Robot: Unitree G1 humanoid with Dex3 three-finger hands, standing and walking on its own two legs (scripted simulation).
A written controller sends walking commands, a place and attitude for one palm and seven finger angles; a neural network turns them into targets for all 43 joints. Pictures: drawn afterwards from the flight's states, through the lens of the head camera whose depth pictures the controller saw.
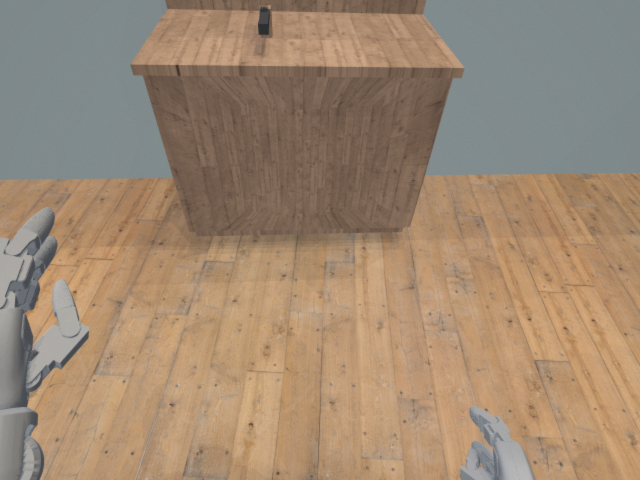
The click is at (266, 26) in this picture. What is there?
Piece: tap's lever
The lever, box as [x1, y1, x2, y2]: [258, 21, 268, 34]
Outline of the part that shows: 258,21 259,34 268,34 267,21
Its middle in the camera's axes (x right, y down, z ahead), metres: -0.16 -0.59 +1.09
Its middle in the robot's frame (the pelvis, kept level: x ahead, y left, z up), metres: +1.21 +0.24 +0.10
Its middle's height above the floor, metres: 0.87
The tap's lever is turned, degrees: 0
